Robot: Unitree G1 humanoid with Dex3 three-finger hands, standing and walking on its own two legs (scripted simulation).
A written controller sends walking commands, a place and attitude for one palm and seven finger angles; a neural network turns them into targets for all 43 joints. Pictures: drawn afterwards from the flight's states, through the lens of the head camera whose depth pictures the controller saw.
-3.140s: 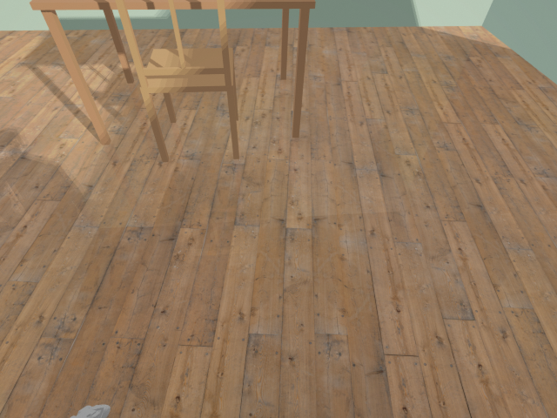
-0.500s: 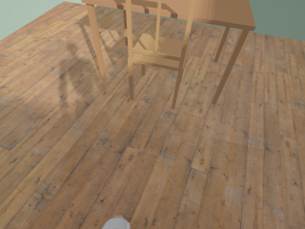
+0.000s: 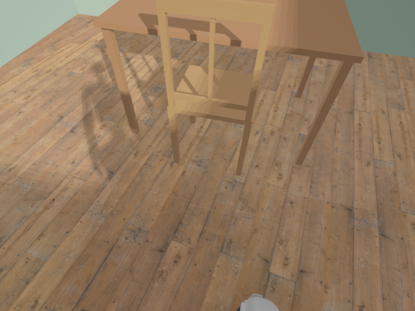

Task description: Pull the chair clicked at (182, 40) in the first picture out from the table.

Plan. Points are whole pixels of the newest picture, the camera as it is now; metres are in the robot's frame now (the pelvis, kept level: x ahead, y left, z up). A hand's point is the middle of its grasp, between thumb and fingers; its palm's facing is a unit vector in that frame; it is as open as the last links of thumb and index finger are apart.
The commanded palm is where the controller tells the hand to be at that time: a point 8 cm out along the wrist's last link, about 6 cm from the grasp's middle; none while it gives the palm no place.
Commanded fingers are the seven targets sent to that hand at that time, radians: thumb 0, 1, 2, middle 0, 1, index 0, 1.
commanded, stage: walk to a spot facing it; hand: left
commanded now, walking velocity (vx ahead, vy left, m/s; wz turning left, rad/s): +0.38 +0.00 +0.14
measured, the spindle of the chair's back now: (211, 63) +1.01 +0.01 -0.07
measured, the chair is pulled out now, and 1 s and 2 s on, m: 0.00 0.00 0.00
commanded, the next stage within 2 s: turn to face it in 0.30 s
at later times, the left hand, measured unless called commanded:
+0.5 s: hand (140, 308) +0.16 +0.16 -0.19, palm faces +0.21 -0.96 -0.17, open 7.3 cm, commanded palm none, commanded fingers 0.00 0.90 0.90 -0.20 -0.30 -0.20 -0.30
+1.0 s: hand (140, 231) +0.34 +0.19 -0.17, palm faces +0.00 -0.96 -0.28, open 7.4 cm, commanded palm none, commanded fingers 0.00 0.90 0.90 -0.20 -0.30 -0.20 -0.30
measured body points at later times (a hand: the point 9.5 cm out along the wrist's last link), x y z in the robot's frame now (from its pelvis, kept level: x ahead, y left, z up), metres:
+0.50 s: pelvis +0.21 -0.01 -0.01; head +0.24 +0.01 +0.44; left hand +0.15 +0.21 -0.17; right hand +0.35 -0.23 -0.15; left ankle +0.31 +0.11 -0.72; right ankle +0.15 -0.14 -0.74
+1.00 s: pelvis +0.26 -0.01 -0.02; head +0.28 -0.04 +0.43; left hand +0.34 +0.24 -0.15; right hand +0.32 -0.26 -0.18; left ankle +0.30 +0.11 -0.73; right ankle +0.28 -0.11 -0.74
